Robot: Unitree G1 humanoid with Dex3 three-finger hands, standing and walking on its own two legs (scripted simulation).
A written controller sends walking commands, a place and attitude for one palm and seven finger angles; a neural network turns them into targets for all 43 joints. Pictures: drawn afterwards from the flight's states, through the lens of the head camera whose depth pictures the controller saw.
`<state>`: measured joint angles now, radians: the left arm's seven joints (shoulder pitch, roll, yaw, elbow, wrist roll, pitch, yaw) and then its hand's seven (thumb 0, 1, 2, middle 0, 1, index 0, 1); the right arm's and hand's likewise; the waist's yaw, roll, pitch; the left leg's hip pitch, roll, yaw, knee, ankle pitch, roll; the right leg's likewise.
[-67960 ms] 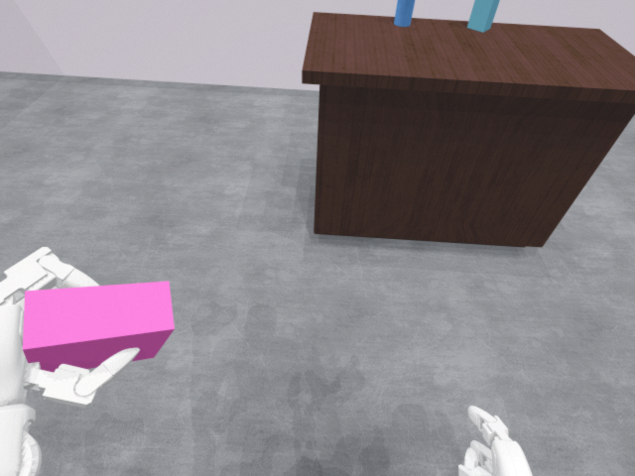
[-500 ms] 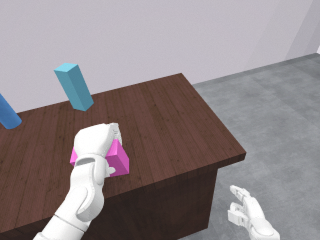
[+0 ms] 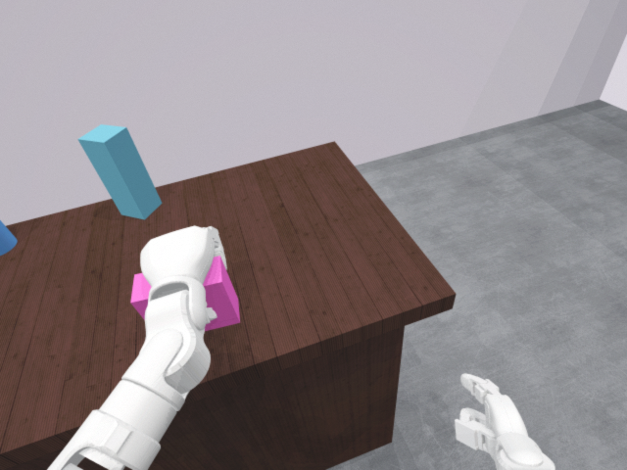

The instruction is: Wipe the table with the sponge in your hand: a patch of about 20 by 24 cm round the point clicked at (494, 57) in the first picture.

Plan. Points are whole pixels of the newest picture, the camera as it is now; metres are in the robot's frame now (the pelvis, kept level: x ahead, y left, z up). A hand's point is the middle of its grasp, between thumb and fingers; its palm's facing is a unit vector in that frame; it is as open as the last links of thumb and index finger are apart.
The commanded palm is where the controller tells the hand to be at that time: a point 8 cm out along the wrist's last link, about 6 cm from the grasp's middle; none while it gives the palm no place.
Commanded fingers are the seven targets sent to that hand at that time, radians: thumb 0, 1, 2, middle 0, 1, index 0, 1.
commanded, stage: wipe forward along the third lane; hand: left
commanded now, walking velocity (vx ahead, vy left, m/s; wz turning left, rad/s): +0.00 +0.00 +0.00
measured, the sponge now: (194, 307) +0.31 +0.22 +0.05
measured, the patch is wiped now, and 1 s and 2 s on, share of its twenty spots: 0.95 0.95 1.00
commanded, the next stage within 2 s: wipe back along the third lane in 1.30 s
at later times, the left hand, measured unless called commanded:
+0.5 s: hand (196, 259) +0.36 +0.22 +0.10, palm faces -0.03 -0.05 -1.00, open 9.0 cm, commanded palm +0.34 +0.23 +0.13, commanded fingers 0.00 0.10 1.30 -1.20 -1.60 -1.20 -1.60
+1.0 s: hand (188, 238) +0.40 +0.25 +0.10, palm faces -0.06 -0.04 -1.00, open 9.0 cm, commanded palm +0.39 +0.26 +0.13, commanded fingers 0.00 0.10 1.30 -1.20 -1.60 -1.20 -1.60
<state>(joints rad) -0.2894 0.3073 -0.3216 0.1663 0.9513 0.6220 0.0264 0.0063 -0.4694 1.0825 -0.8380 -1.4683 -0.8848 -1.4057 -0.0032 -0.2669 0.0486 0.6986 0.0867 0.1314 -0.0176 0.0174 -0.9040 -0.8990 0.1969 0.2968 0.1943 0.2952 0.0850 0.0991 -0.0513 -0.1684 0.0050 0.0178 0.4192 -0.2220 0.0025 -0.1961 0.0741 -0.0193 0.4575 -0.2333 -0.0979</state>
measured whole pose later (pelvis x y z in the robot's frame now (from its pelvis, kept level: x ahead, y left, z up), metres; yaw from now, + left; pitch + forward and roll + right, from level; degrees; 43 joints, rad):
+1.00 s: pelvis +0.00 -0.01 +0.00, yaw +0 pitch +5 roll +1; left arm -0.67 0.42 -0.13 0.78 0.95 0.34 0.05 -0.01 -0.48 1.10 -0.85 -1.45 -0.88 -1.42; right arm 0.15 -0.29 0.02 0.72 0.09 0.12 -0.06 0.01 -0.90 -0.90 0.20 0.30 0.20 0.30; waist 0.00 0.07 -0.09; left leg -0.34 0.02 0.00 0.47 -0.23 0.02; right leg -0.35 0.09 -0.03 0.47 -0.22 -0.10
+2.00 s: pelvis +0.03 +0.07 +0.00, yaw +1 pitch +5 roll -1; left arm -0.57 0.25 -0.33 0.51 0.96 0.58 0.11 0.00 -0.44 1.09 -0.79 -1.52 -0.82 -1.50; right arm 0.06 -0.25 0.03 0.68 0.09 0.19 0.02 0.01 -0.90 -0.90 0.20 0.30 0.20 0.30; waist 0.07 0.07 -0.14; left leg -0.28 -0.06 0.01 0.46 -0.27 0.07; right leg -0.27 0.01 -0.01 0.44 -0.26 -0.01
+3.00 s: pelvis +0.01 +0.00 +0.00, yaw -1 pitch -1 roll +1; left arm -0.17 0.31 -0.30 0.07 0.96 0.63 0.06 0.02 -0.42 1.09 -0.78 -1.53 -0.82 -1.50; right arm 0.02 -0.29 0.04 0.65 0.10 0.17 0.03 0.02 -0.90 -0.90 0.20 0.30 0.19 0.30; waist 0.07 0.11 -0.09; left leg -0.18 0.01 0.02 0.46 -0.25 0.01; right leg -0.20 0.08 0.00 0.48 -0.25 -0.09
